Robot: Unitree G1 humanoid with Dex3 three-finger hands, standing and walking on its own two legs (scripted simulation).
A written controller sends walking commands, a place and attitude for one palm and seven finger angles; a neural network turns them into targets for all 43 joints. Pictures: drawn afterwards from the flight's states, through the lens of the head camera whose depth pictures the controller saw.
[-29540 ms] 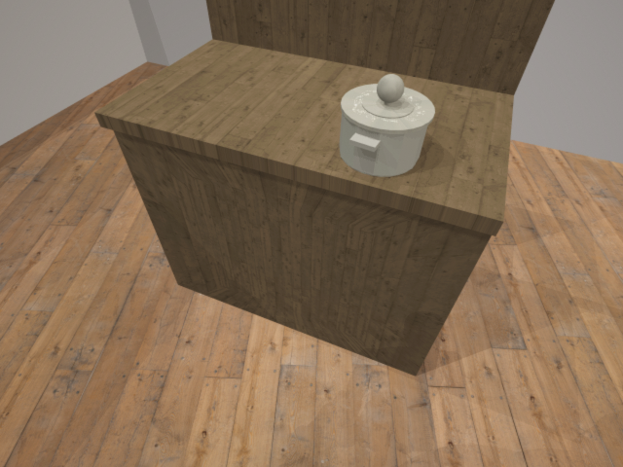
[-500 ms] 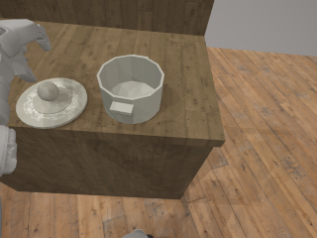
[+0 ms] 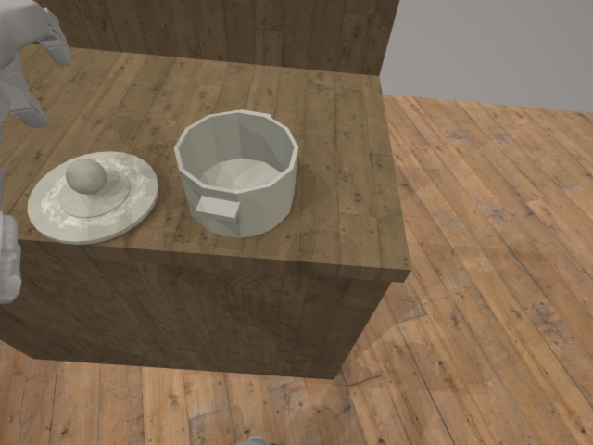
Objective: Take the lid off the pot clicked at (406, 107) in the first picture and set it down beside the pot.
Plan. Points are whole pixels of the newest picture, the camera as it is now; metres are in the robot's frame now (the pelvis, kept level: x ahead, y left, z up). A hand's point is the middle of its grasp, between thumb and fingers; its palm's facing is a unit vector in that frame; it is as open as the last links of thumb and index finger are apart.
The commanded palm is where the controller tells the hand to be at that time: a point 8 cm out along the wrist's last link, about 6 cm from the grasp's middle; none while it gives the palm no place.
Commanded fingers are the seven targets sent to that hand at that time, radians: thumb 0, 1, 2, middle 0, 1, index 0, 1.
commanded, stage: raise the empty hand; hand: left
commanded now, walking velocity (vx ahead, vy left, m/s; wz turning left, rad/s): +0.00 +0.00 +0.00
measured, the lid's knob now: (86, 176) +0.48 +0.31 +0.07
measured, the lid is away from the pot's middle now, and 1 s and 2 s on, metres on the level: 0.22 0.22 0.22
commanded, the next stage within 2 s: draw the hand back to the body in 0.08 s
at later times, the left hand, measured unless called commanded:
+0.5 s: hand (24, 93) +0.45 +0.31 +0.22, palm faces -0.24 -0.05 -0.97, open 11.0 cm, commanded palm +0.43 +0.30 +0.29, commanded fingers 0.00 -0.07 0.77 -0.40 -0.76 -0.40 -0.76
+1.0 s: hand (77, 76) +0.42 +0.23 +0.27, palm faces +0.41 -0.88 -0.25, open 10.7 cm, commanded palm +0.36 +0.27 +0.27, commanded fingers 0.00 0.22 0.81 -0.34 -0.62 -0.34 -0.62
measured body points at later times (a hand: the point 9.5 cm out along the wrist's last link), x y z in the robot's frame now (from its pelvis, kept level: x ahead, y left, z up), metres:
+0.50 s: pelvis +0.01 -0.02 +0.01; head +0.06 -0.02 +0.45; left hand +0.46 +0.31 +0.28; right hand +0.09 -0.29 -0.11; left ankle +0.07 +0.03 -0.72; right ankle -0.03 -0.15 -0.72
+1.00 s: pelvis +0.02 -0.05 +0.02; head +0.03 -0.04 +0.47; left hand +0.39 +0.27 +0.28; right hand +0.16 -0.29 -0.07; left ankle +0.07 +0.03 -0.72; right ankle -0.03 -0.15 -0.72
